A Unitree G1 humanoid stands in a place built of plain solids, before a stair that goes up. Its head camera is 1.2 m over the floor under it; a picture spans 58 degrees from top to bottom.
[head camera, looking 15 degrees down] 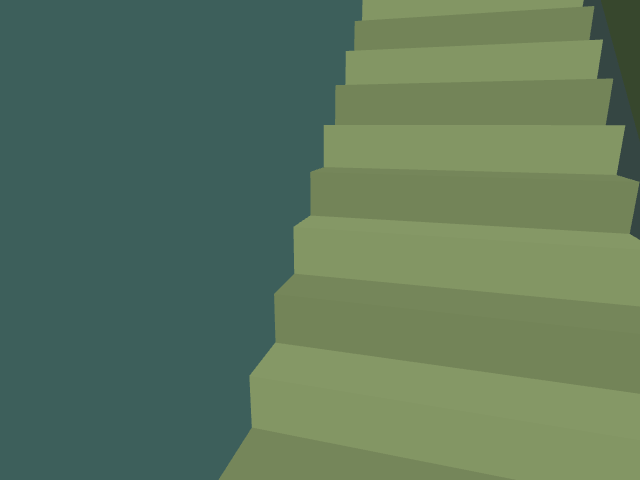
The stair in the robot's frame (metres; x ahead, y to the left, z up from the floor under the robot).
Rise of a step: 0.20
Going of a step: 0.23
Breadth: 1.27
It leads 16 degrees to the right of straight ahead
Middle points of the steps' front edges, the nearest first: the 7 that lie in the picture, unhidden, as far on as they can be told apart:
1.09 -0.38 0.40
1.31 -0.44 0.60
1.54 -0.50 0.80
1.76 -0.57 1.00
1.98 -0.63 1.20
2.21 -0.69 1.40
2.43 -0.75 1.59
